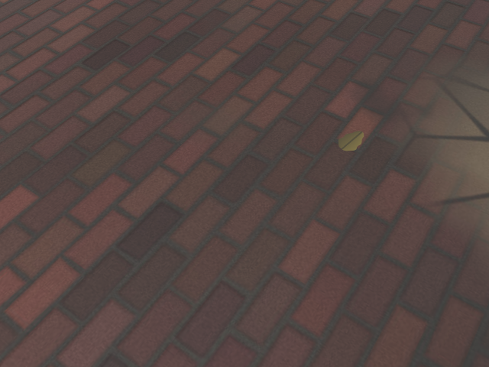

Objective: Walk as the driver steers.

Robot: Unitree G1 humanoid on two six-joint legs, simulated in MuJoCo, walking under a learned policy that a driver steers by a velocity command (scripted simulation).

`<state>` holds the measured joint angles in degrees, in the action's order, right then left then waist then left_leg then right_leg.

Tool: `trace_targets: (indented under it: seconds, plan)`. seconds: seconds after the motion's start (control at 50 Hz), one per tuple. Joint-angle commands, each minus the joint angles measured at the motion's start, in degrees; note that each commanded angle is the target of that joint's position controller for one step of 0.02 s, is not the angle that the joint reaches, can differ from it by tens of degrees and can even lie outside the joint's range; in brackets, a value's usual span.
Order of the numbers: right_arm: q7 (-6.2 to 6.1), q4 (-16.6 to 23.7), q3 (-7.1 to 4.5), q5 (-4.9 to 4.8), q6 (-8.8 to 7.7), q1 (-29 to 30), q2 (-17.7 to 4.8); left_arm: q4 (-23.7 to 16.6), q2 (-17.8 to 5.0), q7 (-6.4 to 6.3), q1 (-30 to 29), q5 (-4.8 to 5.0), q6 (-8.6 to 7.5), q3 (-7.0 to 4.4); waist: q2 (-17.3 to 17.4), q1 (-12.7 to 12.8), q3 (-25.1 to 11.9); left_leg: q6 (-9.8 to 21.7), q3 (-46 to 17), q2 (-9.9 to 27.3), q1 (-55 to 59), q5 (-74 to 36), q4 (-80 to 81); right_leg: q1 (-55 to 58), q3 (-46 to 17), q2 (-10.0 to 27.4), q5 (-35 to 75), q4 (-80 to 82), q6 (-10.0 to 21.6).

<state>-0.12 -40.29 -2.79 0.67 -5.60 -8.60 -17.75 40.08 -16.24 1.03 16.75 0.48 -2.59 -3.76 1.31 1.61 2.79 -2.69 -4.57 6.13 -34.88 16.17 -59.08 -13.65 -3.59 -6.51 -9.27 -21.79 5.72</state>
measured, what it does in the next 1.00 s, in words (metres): walks ahead, turning right: left foot, then right foot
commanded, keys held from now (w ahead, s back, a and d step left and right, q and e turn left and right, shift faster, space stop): w+e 0.12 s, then e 0.08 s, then no key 0.02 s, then e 0.78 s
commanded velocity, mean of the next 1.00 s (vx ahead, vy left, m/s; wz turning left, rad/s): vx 0.18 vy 0.00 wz -0.58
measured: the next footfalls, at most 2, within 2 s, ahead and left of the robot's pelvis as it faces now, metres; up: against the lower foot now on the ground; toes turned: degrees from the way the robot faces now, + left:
left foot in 0.22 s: +0.33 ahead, +0.15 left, +0.00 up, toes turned -11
right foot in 0.70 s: +0.25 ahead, -0.10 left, +0.00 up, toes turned -27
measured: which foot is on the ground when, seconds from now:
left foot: up 0.00-0.20, down 0.22-0.70, up 0.72-1.00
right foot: down 0.00-0.24, up 0.26-0.68, down 0.70-1.00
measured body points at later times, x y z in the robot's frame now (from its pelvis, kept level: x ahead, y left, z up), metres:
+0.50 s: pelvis +0.21 +0.06 +0.00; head +0.25 +0.06 +0.44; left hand +0.42 +0.30 -0.11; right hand +0.27 -0.24 -0.11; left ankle +0.29 +0.15 -0.74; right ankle +0.20 -0.08 -0.68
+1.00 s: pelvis +0.24 +0.01 +0.00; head +0.26 -0.03 +0.44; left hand +0.54 +0.16 -0.07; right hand +0.22 -0.31 -0.11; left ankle +0.34 +0.13 -0.70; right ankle +0.21 -0.08 -0.74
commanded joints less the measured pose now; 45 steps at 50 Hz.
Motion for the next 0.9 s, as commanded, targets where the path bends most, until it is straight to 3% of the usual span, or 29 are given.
trace_targets:
  seconds: [0.02,0.06,0.12,0.18,0.2,0.22,0.24,0.26,0.28,0.3,0.32,0.34,0.38,0.42,0.46,0.52,0.62,0.66,0.68,0.7,0.72,0.74,0.76,0.78,0.8,0.82,0.84,0.9]
  plan:
    - [-0.26,3.4,-0.57,0.37,0.21,0.6,-2.9,-4.3,-9.6,-1.24,-2.7,0.30,-1.03,-2.61,-4.2,-1.4,-3.0,-2.1,2.1,-1.5,2.1,-9.6,10.7,-2.8,-10.4,11.9,14.3,8.7,9.9]
    - [0.13,4.3,-0.04,0.05,-0.10,5.3,-1.9,-3.5,-9.9,-1.64,-1.0,0.62,-0.57,-2.72,-5.4,0.8,-2.8,-2.2,2.4,-3.6,5.5,-17.3,20.2,-4.0,-9.6,10.3,8.8,7.8,7.9]
    - [0.84,5.4,-0.48,-1.10,-0.69,9.0,-3.6,-2.3,-10.3,-1.82,2.0,1.05,-0.09,-2.89,-6.4,2.3,-3.1,-1.8,0.9,-5.3,8.3,-20.2,26.7,-1.6,-13.8,12.0,2.7,5.5,6.8]
    - [1.14,5.4,-1.86,-0.50,-1.33,7.0,-6.3,-2.0,-9.8,-2.39,2.0,0.83,0.85,-3.00,-8.3,0.3,-3.7,0.6,-0.3,-6.4,11.0,-15.5,30.7,3.4,-18.5,12.7,9.0,-2.9,4.0]
    - [1.07,4.6,-2.26,-0.25,-1.61,3.9,-6.6,-2.6,-9.1,-2.56,0.6,0.79,1.20,-2.89,-8.7,-1.6,-4.9,1.8,0.5,-6.6,14.9,-16.7,32.8,3.6,-18.8,11.4,10.8,-6.7,2.5]
    - [0.82,3.8,-2.68,0.51,-1.89,0.0,-7.5,-3.2,-6.9,-2.61,0.1,0.56,1.23,-2.25,-7.7,-3.5,-7.8,3.5,0.8,-4.7,21.5,-21.9,34.6,2.8,-16.5,8.5,12.1,-13.0,0.2]
    - [0.36,3.9,-3.31,1.59,-1.91,-5.8,-10.8,-4.7,-3.5,-2.68,1.2,-0.43,1.16,-1.07,-0.2,-5.1,-15.7,7.2,-8.2,5.9,35.6,-34.8,32.1,-3.8,-12.2,4.4,-1.3,-28.4,-2.7]
    - [0.51,2.9,-3.90,1.91,-0.63,-7.9,-13.3,-4.6,-1.2,-2.42,12.9,0.64,0.97,-0.18,17.9,-0.4,-23.7,18.6,-29.8,20.5,51.4,-38.9,33.0,-20.0,-6.9,-2.2,-33.2,-45.1,-6.2]
    - [0.71,3.8,-3.29,0.24,0.24,-6.8,-9.4,-3.0,-7.8,-2.49,13.5,1.10,1.32,-1.37,12.8,-1.5,-22.6,18.5,-34.1,20.3,48.8,-25.8,35.5,-24.8,-7.9,2.9,-29.1,-52.5,-7.6]
    - [0.31,4.8,-2.30,0.03,0.90,-4.6,-5.9,-3.8,-10.6,-2.70,6.5,1.19,2.15,-2.33,7.7,-3.6,-15.8,16.1,-24.9,16.9,42.9,-21.4,36.5,-26.8,-6.0,4.6,-24.5,-54.7,-8.6]
    - [0.09,4.9,-1.64,0.43,1.70,-1.4,-4.5,-4.6,-10.7,-3.13,2.6,0.88,3.15,-2.60,4.0,-3.1,-11.9,14.6,-18.0,14.0,36.3,-21.0,37.5,-25.9,-4.0,6.3,-21.3,-53.6,-9.2]
    - [-0.08,4.7,-1.33,0.41,2.24,0.9,-3.9,-5.4,-10.5,-3.35,0.9,0.56,4.02,-2.87,4.4,-2.2,-8.4,14.3,-13.3,11.8,30.3,-21.8,38.6,-24.8,-3.3,7.9,-19.6,-51.8,-9.6]
    - [-0.38,3.8,-1.55,1.01,2.45,2.6,-4.5,-5.5,-7.4,-3.33,2.2,0.88,5.23,-2.45,7.4,-0.6,-5.7,14.0,-5.5,8.3,22.2,-22.8,42.0,-19.0,-0.5,8.6,-16.8,-47.1,-9.8]
    - [-0.67,2.9,-2.01,0.92,2.43,2.6,-5.4,-6.2,-5.5,-3.37,1.3,0.58,5.43,-1.99,7.7,-0.8,-6.4,15.7,-2.4,9.2,23.1,-28.2,43.0,-18.5,0.7,9.0,-15.0,-42.3,-10.2]
    - [-1.04,2.1,-2.52,0.41,2.84,2.5,-6.5,-7.1,-5.1,-3.00,-0.7,0.17,5.42,-1.71,6.1,-1.3,-8.6,16.8,-0.9,11.1,25.8,-30.7,43.0,-18.0,0.7,10.2,-11.9,-37.6,-10.2]
    - [-1.24,1.8,-2.90,-0.10,3.94,4.3,-7.6,-8.0,-5.1,-2.07,-3.1,0.28,5.71,-1.62,5.6,-1.6,-9.0,16.5,2.9,11.4,24.9,-25.1,44.0,-13.8,2.1,10.7,-7.3,-30.6,-9.5]
    - [-0.45,0.3,-3.71,-1.28,4.95,3.3,-9.7,-10.3,-6.2,-0.61,-7.1,0.28,6.33,-2.12,6.1,-2.8,-6.6,14.7,5.2,13.0,27.2,-19.8,42.1,-9.9,5.1,9.9,-8.2,-19.7,-7.1]
    - [-0.36,-0.3,-3.93,-2.26,5.30,3.7,-10.2,-10.2,-6.1,-0.09,-6.0,0.28,6.34,-2.48,5.8,-1.4,-6.6,12.3,6.7,12.7,28.0,-19.4,38.1,-5.9,6.8,8.6,-4.9,-11.1,-5.1]
    - [-0.31,-1.0,-3.78,-2.61,5.42,2.8,-9.3,-9.7,-6.8,-0.20,-4.7,0.17,6.24,-2.95,4.9,-0.9,-6.9,9.9,8.7,11.0,26.5,-17.2,34.4,-1.4,7.0,7.3,-0.5,-5.8,-3.6]
    - [-0.06,-2.3,-3.26,-1.90,5.44,-0.5,-7.1,-9.1,-10.0,-0.88,-2.1,0.06,6.09,-4.10,-0.8,-0.6,-7.9,5.7,12.1,7.6,21.5,-11.7,26.5,6.4,2.0,9.3,10.7,-0.9,-1.1]
    - [0.36,-0.1,-1.96,1.26,5.25,-0.8,-3.6,-10.2,-17.4,-2.10,-0.3,-0.24,5.90,-5.71,-19.0,-2.3,-9.0,-0.3,17.0,-0.8,4.8,14.2,7.9,17.0,-18.3,23.9,34.1,-1.3,6.3]
    - [-0.18,1.6,-2.29,1.05,5.16,4.4,-5.1,-11.1,-16.4,-1.72,-0.3,-1.82,4.71,-5.02,-16.8,1.5,-11.2,-2.0,7.2,-5.7,-2.7,23.3,-4.4,14.3,-26.1,28.9,33.2,0.3,15.5]
    - [-0.37,1.6,-2.91,-0.33,5.36,6.2,-6.9,-10.5,-14.1,-1.30,-0.9,-1.85,3.52,-4.33,-10.7,1.9,-10.8,-1.4,3.2,-4.6,-3.7,20.2,-9.2,13.5,-21.2,26.1,31.7,0.7,14.4]
    - [-0.65,1.3,-3.03,-0.97,5.51,5.5,-6.7,-10.1,-12.9,-1.45,-3.3,-1.04,2.82,-3.99,-8.8,0.1,-9.6,-0.8,2.0,-3.8,-4.3,15.5,-8.9,12.4,-17.2,23.1,28.6,0.2,11.3]
    - [-1.11,0.5,-3.18,-0.55,5.62,5.0,-6.8,-10.4,-11.4,-1.66,-5.6,-0.16,2.76,-3.54,-6.8,-0.7,-9.2,-0.8,1.3,-3.2,-4.4,12.1,-7.0,11.6,-15.4,21.1,26.0,0.1,8.9]
    - [-1.35,0.5,-3.38,-0.14,5.77,4.7,-7.2,-10.7,-10.9,-2.00,-7.7,0.26,3.04,-3.16,-7.3,-1.7,-8.8,-1.2,1.3,-3.4,-2.6,9.5,-6.0,9.5,-14.3,20.0,26.0,0.2,8.1]
    - [-1.25,0.4,-3.34,-0.15,5.76,4.1,-6.8,-11.0,-10.7,-2.26,-8.3,-0.07,3.30,-2.92,-8.2,-2.4,-9.4,-1.6,1.7,-4.4,-0.2,7.7,-6.0,7.7,-13.7,19.0,27.0,0.3,8.1]
    - [-1.12,0.3,-2.84,-0.69,5.82,3.8,-5.2,-10.9,-11.0,-2.73,-8.1,-0.36,3.62,-3.05,-8.3,-2.1,-10.0,-2.5,1.6,-5.7,2.3,5.3,2.2,7.6,-14.0,17.6,24.1,0.3,8.1]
